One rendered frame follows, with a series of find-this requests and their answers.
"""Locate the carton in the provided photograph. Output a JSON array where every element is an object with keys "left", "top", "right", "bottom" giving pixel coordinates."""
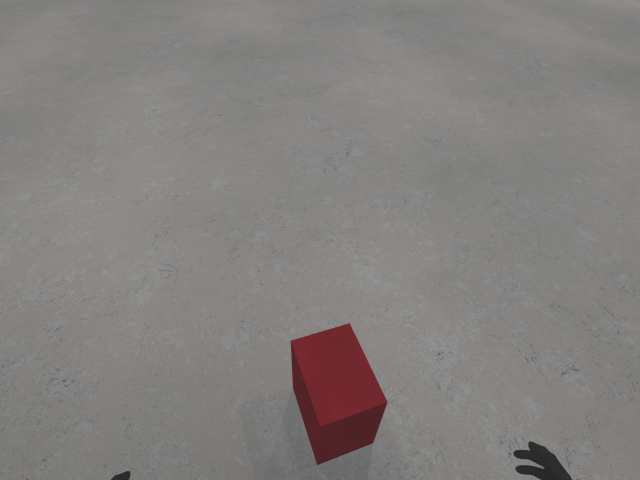
[{"left": 291, "top": 323, "right": 387, "bottom": 465}]

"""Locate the right robot hand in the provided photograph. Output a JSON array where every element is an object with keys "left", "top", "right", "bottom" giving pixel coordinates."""
[{"left": 513, "top": 441, "right": 572, "bottom": 480}]

